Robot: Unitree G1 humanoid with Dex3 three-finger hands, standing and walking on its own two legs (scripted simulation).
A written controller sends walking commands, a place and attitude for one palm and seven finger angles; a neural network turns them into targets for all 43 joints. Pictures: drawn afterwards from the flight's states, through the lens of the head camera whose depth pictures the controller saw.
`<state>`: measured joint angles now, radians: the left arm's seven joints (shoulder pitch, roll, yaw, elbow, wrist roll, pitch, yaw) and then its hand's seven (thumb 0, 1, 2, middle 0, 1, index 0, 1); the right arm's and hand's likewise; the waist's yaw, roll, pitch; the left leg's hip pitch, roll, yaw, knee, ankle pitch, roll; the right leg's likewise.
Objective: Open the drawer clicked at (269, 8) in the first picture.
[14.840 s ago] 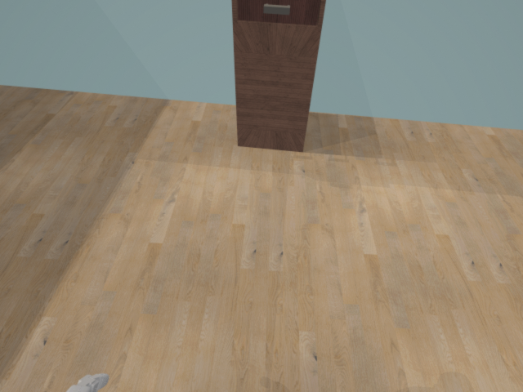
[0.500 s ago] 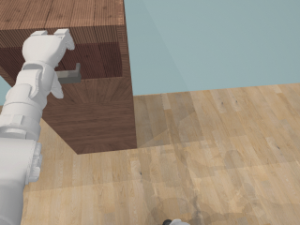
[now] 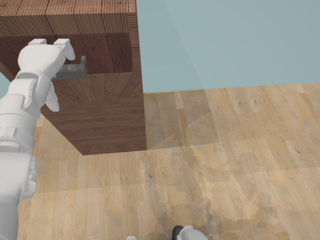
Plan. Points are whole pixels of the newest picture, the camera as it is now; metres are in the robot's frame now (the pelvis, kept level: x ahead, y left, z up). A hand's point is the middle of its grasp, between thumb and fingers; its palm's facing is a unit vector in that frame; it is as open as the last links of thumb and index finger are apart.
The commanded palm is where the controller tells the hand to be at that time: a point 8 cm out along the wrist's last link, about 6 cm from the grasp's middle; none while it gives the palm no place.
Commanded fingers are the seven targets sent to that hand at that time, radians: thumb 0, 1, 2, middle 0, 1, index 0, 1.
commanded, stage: lower the fingers behind the handle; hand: left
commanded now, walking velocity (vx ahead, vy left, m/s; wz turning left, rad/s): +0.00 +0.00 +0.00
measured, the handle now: (65, 65) +0.56 +0.25 +0.05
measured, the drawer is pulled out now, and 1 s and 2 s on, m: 0.00 0.00 0.00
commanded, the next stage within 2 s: close the thumb around the handle in 1.12 s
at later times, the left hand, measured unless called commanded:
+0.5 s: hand (61, 81) +0.51 +0.24 +0.05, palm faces -0.11 -0.02 -0.99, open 13.8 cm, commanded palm +0.50 +0.25 +0.10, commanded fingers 0.00 -0.50 0.30 -0.30 -1.20 -0.30 -1.20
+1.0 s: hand (65, 83) +0.52 +0.24 +0.03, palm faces -0.07 -0.02 -1.00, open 13.7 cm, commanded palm +0.51 +0.25 +0.08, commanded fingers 0.00 -0.50 0.30 -0.30 -1.20 -0.30 -1.20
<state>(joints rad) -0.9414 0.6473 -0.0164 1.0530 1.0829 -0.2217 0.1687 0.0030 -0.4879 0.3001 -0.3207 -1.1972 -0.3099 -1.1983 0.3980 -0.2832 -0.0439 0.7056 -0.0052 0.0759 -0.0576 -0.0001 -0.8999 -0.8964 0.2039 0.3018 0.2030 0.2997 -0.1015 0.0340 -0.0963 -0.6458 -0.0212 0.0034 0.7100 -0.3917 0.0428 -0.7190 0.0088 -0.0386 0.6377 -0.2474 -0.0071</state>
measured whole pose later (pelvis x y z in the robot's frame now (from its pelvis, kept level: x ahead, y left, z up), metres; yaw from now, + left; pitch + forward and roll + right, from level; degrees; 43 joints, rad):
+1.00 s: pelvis +0.00 +0.01 -0.01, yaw -1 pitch +22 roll -2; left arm -0.98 0.60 0.00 1.20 1.10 -0.09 0.27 0.00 -0.49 0.30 -0.33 -1.20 -0.33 -1.21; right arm 0.37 -0.27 -0.01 0.72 -0.02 0.09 -0.02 0.00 -0.90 -0.90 0.20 0.30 0.20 0.30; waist -0.15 0.05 -0.13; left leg -0.76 -0.01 0.01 0.81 -0.44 0.05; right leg -0.83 0.02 -0.03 0.72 -0.27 0.00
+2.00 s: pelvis +0.01 +0.00 -0.01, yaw -1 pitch +22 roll -2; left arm -0.93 0.60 0.00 1.15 1.10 -0.11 0.27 0.00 0.64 0.81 -0.36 -1.33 -0.39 -1.34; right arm 0.37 -0.28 -0.03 0.72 -0.02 0.09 -0.02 0.00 -0.90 -0.90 0.20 0.30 0.20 0.30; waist -0.13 0.06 -0.13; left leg -0.74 -0.01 0.01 0.80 -0.45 0.05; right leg -0.81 0.02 -0.03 0.72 -0.29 0.00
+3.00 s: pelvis +0.04 +0.01 +0.01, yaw -3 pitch +16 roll -2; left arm -0.46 0.47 -0.01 0.66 1.04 -0.05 0.28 0.01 0.66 0.81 -0.33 -1.34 -0.39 -1.35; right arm 0.27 -0.26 -0.05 0.66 0.00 0.12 0.00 0.00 -0.90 -0.90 0.20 0.30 0.20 0.30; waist -0.03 0.06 -0.13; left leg -0.51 -0.02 0.03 0.66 -0.43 0.05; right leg -0.60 0.02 0.01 0.61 -0.29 0.01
